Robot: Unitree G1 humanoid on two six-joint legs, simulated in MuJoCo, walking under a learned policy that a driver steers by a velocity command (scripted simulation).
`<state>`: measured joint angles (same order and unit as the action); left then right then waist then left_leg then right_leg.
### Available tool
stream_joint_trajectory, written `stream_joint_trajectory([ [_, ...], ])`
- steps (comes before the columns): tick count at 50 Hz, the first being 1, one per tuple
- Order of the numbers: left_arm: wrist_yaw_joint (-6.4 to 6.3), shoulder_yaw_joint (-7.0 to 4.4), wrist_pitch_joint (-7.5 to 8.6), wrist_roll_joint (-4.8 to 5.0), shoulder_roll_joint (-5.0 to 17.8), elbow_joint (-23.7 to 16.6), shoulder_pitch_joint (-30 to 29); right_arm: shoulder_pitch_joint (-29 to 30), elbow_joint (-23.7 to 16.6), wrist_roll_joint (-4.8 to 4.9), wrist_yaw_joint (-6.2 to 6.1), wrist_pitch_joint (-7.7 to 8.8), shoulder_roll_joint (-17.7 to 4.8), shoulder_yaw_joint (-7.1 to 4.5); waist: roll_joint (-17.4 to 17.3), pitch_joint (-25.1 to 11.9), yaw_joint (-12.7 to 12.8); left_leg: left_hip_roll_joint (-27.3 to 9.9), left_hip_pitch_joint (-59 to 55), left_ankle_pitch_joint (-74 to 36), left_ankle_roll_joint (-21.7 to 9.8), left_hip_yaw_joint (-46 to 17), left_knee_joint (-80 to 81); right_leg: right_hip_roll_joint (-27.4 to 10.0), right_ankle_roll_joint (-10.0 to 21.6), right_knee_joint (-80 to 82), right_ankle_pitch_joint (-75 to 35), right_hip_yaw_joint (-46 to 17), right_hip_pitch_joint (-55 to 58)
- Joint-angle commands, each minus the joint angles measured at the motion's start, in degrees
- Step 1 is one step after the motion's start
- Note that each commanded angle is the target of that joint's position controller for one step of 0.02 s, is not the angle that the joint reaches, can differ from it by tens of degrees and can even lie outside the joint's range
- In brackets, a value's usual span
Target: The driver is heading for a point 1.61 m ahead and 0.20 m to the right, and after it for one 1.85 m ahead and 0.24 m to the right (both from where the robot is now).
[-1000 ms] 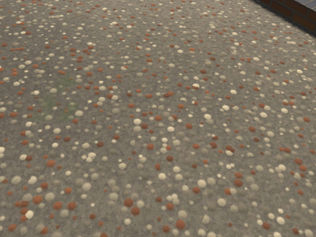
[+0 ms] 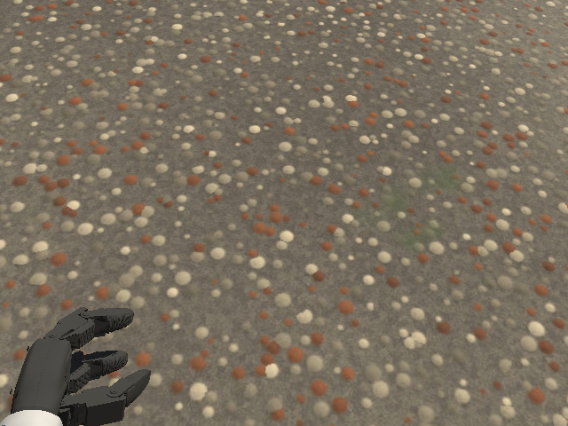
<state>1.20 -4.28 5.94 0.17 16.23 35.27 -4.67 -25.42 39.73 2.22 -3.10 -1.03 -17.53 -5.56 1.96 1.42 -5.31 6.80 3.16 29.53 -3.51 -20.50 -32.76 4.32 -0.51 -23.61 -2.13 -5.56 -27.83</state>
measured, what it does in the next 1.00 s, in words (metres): walks ahead: left foot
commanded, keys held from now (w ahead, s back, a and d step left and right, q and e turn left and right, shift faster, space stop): shift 0.66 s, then e+shift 0.04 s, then w+e+shift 0.30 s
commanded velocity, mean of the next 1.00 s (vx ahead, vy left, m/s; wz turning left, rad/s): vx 0.18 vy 0.00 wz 0.07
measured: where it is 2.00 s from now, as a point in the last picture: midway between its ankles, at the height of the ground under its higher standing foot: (381, 219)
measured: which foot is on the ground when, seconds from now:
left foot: down 0.00-0.00, up 0.02-0.36, down 0.38-1.00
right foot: down 0.00-0.72, up 0.74-1.00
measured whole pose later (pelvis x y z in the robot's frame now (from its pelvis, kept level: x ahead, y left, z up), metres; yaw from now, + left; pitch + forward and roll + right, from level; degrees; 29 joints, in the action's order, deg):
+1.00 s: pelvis +0.21 -0.02 +0.02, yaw -1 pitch +2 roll +3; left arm 5.2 -2.8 -1.3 -1.3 18.4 42.8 10.3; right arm -20.9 43.3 -2.4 -0.8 4.1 -18.8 -4.7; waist -0.4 -0.8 -2.1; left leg -2.7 -1.2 18.7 2.9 8.1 -16.0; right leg -7.5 0.8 -50.7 15.0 1.9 -35.7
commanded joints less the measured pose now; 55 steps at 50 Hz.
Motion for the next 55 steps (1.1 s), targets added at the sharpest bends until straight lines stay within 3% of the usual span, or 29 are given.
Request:
stream_joint_trajectory([
  [1, -1.17, -3.25, -0.24, -2.84, 12.9, -0.83, 16.38, -2.66, -7.69, -1.74, 0.17, 0.75, 2.79, 1.06, 12.11, -25.6, 4.5, 5.47, 29.98, 15.89, 5.67, 3.09, -34.33, -28.21, 14.53, -1.48, -24.55, -30.47, 52.9],
  [2, -0.75, -2.82, -1.37, -2.3, 9.8, -1.66, 16.64, -7.63, -5.92, -3.06, 0.85, 0.8, -5.62, 0.05, 16.5, -26.01, 4.01, -0.78, 28.2, 16.25, 7.41, 3.94, -42.02, -28.6, 15.04, -2.84, -36.61, -31.67, 47.63],
  [3, -0.95, -2.49, -1.9, -1.47, 8.97, -1.68, 11.21, -6.55, -5.59, -0.11, 0.84, 0.4, -9.05, -1.15, 16.48, -22.83, 1.73, -2.69, 33.07, 7.97, 9.01, 6.43, -49.63, -29.78, 19.11, -1.03, -19.97, -32.22, 43.93],
  [4, -1.33, -1.4, -2.69, -0.83, 4.77, -2.65, 8.63, -0.25, -4.55, -0.32, 0.38, -0.23, -11.04, -1.38, 6.87, -16.03, 3.75, -5.39, 33.6, 2.58, 9.74, 10.54, -48.21, -23.88, 16.72, 1.47, -10.73, -22.97, 35.36],
  [5, -1.84, -0.56, -3.53, -0.74, 2.87, -2.55, 7.09, 4.88, -5.51, -0.95, 0.25, -0.8, -11.53, -1.67, 2.92, -12.01, 4.75, -6.23, 32.23, -0.93, 9.74, 12.02, -45.87, -19.72, 14.29, 2.5, -6.49, -16.0, 28.14],
  [7, -1.83, -0.51, -3.77, -1.1, 4.78, -0.46, 7.17, 8.31, -7.3, -1.25, 0.48, -1.2, -6.73, -0.24, 2.28, -5.74, 4.18, -6.72, 27.92, -1.37, 8.96, 13.79, -38.2, -16.36, 13.96, 4.74, -11.74, -9.59, 17.87],
  [9, -1.76, -0.85, -3.28, -1.49, 6.21, 1.69, 8.96, 9.74, -8.07, -1.91, 0.62, -0.38, -2.75, 1.29, 3.68, -6.15, 4.33, -6.67, 25.21, -0.87, 8.2, 15.28, -29.17, -16.63, 15.13, 5.42, -20.73, -6.96, 16.96],
  [12, -1.57, -1.23, -3.76, -0.53, 8.33, 2.79, 7.85, 10.83, -7.84, -2.35, 0.95, -0.19, -3.28, 1.89, 4.61, -10.08, 4.09, -7.67, 19.31, -6.84, 7.34, 15.81, -18.97, -18.74, 16.25, 5.58, -21.98, -5.49, 17.38],
  [16, -1.08, -0.91, -4.89, 0.63, 9.6, 4.09, 8.24, 13.46, -7.78, -1.96, 2.08, -0.9, -4.76, 1.96, 5.25, -8.54, 4.67, -6.94, 10.89, -14.08, 5.56, 17.57, -5.63, -17.59, 14.16, 5.48, -4.13, -3.94, 13.84],
  [18, -0.91, 0.12, -5.08, 1.04, 8.02, 4.94, 8.85, 13.08, -7.3, -2.35, 2.44, -0.9, -4.55, 1.83, 4.52, -7.13, 3.47, -5.94, 2.84, -20.21, 3.26, 18.74, 5.75, -15.69, 10.86, 2.82, 5.88, -2.87, 9.66],
  [19, -0.6, 1.07, -4.8, 0.63, 5.99, 6.16, 11.7, 14.19, -8.2, -2.77, 2.22, -0.95, -5.51, 1.76, 2.7, -6.58, 3.83, -8.31, -1.49, -23.18, 1.47, 15.6, 10.07, -13.83, 6.82, 1.13, 11.93, -1.78, 6.45],
  [20, 0.0, 2.25, -4.37, -1.42, 3.12, 5.89, 14.05, 14.33, -9.51, -3.58, 1.53, -1.12, -9.38, 1.39, -7.5, -8.58, 5.97, -19.57, -6.07, -33.97, -2.06, 3.08, 11.83, -8.99, 1.83, -8.4, 23.24, 3.49, 2.42],
  [21, -0.19, 2.52, -4.26, -1.09, 2.14, 5.19, 15.17, 17.78, -9.27, -4.66, 1.68, -1.07, -8.23, 2.06, -15.2, -8.05, 8.14, -24.78, 4.35, -28.95, -8.74, -1.16, 13.39, -6.46, -0.53, -8.97, 29.77, 6.13, 4.93],
  [22, -0.67, 1.95, -4.62, -0.97, 5.26, 5.84, 13.97, 21.13, -10.05, -4.4, 2.13, -0.53, -5.61, 2.52, -12.25, -5.43, 7.17, -20.63, 9.15, -20.07, -8.47, 0.96, 14.22, -7.36, -1.85, -8.95, 25.78, 5.46, 9.55],
  [23, -0.72, 1.81, -4.75, -1.1, 5.5, 6.31, 13.5, 22.27, -9.46, -4.38, 2.49, 0.01, -3.77, 3.09, -11.3, -4.59, 7.76, -16.72, 10.06, -15.38, -5.27, 4.46, 13.31, -6.84, -2.11, -5.9, 19.81, 6.03, 11.35],
  [24, -1.0, 1.86, -4.97, -1.58, 5.39, 7.15, 13.38, 21.71, -9.02, -4.23, 2.7, 0.42, -4.38, 2.95, -10.64, -4.41, 7.26, -14.21, 10.18, -13.32, -3.05, 6.39, 12.42, -6.59, -2.56, -4.47, 15.54, 6.19, 13.13],
  [29, -0.77, 2.09, -4.67, -1.18, 6.35, 8.78, 14.71, 18.14, -7.13, -3.62, 2.96, 1.02, -3.76, 3.29, -4.64, -2.25, 6.64, -11.02, 9.36, -21.4, -0.44, 9.48, 8.73, -7.79, -1.27, -2.09, 11.1, 5.38, 14.2],
  [34, -0.99, 2.53, -4.6, -0.61, 5.25, 10.42, 14.9, 17.35, -6.15, -3.43, 2.51, 0.93, -2.48, 3.2, -2.75, -4.72, 6.48, -9.92, 4.9, -31.7, -0.51, 11.96, 5.9, -8.29, -1.29, -1.98, 6.71, 4.6, 14.66],
  [35, -0.97, 2.31, -4.8, -0.04, 6.38, 10.05, 13.59, 17.03, -6.24, -3.43, 2.23, 0.77, -3.71, 2.59, -2.63, -3.95, 5.72, -9.51, 3.51, -32.25, -0.35, 12.85, 5.38, -7.83, -0.85, -3.18, 5.87, 4.35, 12.38],
  [37, -1.0, 2.31, -5.17, 1.2, 5.88, 9.46, 12.7, 12.0, -5.55, -2.96, 1.57, 0.17, -7.01, 0.93, -7.32, -5.27, 2.8, -12.94, -0.12, -2.5, -3.35, 8.52, 11.25, -3.28, 0.1, -11.8, 24.8, 8.31, 4.86],
  [39, -0.69, 1.81, -4.72, 2.55, 6.89, 5.4, 5.66, 5.31, -3.98, -2.1, 1.34, 1.19, -11.06, -0.72, -12.71, 3.2, -1.59, -26.45, 0.53, 22.12, -10.51, -10.14, 23.3, -6.7, 2.17, -29.63, 33.56, 5.62, -12.46],
  [40, -0.55, 1.32, -4.26, 3.14, 6.89, 4.01, 4.59, 4.35, -3.1, -2.24, 1.17, 2.89, -9.89, -0.51, -11.01, 5.98, -0.9, -29.69, -1.02, 21.89, -12.08, -14.53, 24.89, -9.17, 3.37, -37.13, 33.7, 1.41, -20.36],
  [42, -0.22, 1.0, -3.3, 2.82, 5.98, 4.86, 8.61, 7.22, -2.97, -1.32, 1.07, 5.52, -5.86, 0.3, -8.19, 4.37, 1.96, -29.09, -7.14, 12.97, -10.26, -8.04, 24.45, -12.3, 3.56, -40.68, 27.27, -1.99, -26.86],
  [46, 1.11, 1.46, -3.59, 1.9, 4.53, 4.37, 10.45, 12.76, -3.46, -1.82, 1.56, 6.63, -6.62, -0.41, -7.3, 1.26, 4.01, -23.7, -2.69, -5.32, -5.49, 12.27, 26.69, -14.51, 0.03, -34.96, 16.45, 2.28, -18.08],
  [47, 3.59, 1.0, -5.91, -3.69, 5.85, 2.53, 7.32, 10.43, -1.6, -5.72, 2.14, 6.37, -8.15, -0.46, -6.27, 1.45, 3.64, -22.58, 2.33, -5.01, -4.27, 18.15, 27.94, -12.77, 0.16, -30.39, 16.4, 5.89, -11.85],
  [49, 5.54, 0.67, -7.44, -2.43, 5.87, 1.14, 7.1, 11.53, -1.22, -5.5, 2.53, 6.49, -9.66, -1.1, -9.67, 1.89, 4.22, -20.98, 6.74, -3.29, -1.98, 24.58, 28.43, -11.71, 1.32, -24.49, 15.61, 9.99, -3.81],
  [52, 5.31, 0.16, -7.63, -1.53, 7.23, 0.87, 9.07, 10.71, -0.18, -5.36, 2.88, 6.0, -11.2, -1.5, -8.88, 2.34, 5.02, -22.81, 6.22, -4.75, -1.28, 28.28, 23.8, -8.92, 4.74, -20.96, 18.53, 14.85, 2.34],
  [54, 3.49, -1.33, -6.93, -1.63, 8.8, 5.81, 24.95, 11.28, 0.26, -5.01, 3.3, 4.99, -11.24, -1.32, -2.66, -4.8, 13.24, -19.93, 8.49, -34.74, -0.55, 34.57, -2.66, -1.2, 7.73, -18.04, 23.13, 18.34, 19.81],
  [55, 2.17, -2.85, -6.49, -1.7, 12.64, 10.46, 40.57, 12.74, -0.84, -5.77, 3.7, 4.76, -8.91, -0.27, 7.23, -10.39, 20.1, -16.73, 19.42, -34.97, 1.18, 35.58, -28.81, -1.15, 9.46, -13.97, 31.76, 11.48, 34.5],
])
Next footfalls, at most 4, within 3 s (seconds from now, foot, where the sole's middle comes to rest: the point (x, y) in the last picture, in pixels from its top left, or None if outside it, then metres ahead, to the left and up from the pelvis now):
0.38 left None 0.14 0.13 -0.76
1.10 right None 0.38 -0.17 -0.76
1.58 left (338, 260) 0.86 -0.24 -0.76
2.00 right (418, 165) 1.20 -0.55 -0.76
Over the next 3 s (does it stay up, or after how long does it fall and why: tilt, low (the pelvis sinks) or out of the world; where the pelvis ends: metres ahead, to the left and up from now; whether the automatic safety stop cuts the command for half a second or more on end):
stays up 1.78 -0.30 0.01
